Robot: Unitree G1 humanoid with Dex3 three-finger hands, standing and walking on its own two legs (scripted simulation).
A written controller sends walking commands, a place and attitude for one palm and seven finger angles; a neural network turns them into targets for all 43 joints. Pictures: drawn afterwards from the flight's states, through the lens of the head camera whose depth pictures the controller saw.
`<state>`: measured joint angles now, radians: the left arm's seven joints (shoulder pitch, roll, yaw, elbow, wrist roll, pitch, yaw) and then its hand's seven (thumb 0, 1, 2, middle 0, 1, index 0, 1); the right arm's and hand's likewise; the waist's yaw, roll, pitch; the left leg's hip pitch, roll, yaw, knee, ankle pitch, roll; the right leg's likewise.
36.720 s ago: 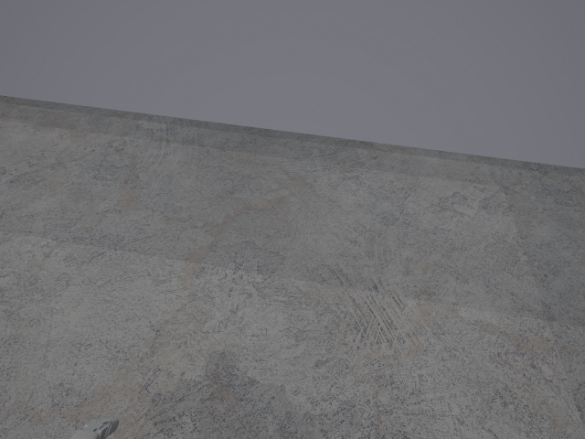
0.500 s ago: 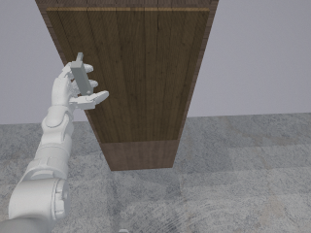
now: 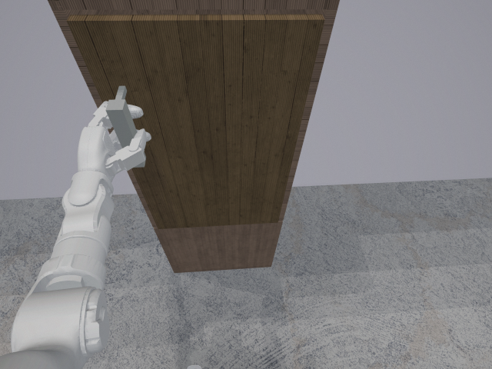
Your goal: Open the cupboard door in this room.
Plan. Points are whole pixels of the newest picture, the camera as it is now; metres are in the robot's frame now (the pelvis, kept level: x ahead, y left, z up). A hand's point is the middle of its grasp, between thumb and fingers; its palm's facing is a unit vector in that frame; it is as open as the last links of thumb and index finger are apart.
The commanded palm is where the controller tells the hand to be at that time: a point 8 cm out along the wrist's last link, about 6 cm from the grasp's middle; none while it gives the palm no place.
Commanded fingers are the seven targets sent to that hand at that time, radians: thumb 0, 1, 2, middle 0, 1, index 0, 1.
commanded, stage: pull the door open along its arc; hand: left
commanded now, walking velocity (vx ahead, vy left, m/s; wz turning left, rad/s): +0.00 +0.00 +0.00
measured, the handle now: (130, 127) +0.50 +0.20 +0.10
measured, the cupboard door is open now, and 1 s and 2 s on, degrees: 0 45 37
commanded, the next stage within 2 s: open thumb and fingers to let go in 0.94 s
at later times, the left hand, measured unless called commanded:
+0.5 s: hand (161, 210) +0.32 +0.12 +0.11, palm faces +0.22 -0.97 +0.13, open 6.6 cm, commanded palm +0.27 +0.16 +0.10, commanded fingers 0.00 0.90 0.90 -0.40 -1.35 -0.40 -1.35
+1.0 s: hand (220, 262) +0.25 +0.03 +0.11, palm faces +0.25 -0.97 +0.00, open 6.7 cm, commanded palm +0.20 +0.07 +0.10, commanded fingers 0.00 0.90 0.90 -0.40 -1.35 -0.40 -1.35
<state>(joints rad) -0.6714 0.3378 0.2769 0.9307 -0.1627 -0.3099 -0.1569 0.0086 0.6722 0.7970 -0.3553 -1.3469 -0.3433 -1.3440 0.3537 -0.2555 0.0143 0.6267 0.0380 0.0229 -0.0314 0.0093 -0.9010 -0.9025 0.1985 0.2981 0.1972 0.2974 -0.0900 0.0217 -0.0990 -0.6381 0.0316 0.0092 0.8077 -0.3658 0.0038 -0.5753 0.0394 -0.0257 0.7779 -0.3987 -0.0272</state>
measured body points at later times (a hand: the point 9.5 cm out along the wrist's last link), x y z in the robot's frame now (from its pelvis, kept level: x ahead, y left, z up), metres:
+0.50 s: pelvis +0.02 +0.00 +0.01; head +0.03 -0.01 +0.46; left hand +0.31 +0.17 +0.11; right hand +0.19 -0.22 -0.08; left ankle +0.02 +0.12 -0.70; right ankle -0.01 -0.10 -0.70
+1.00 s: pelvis +0.02 -0.04 +0.01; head -0.01 -0.06 +0.46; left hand +0.23 +0.08 +0.12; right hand +0.22 -0.24 -0.07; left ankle +0.02 +0.12 -0.70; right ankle -0.01 -0.10 -0.71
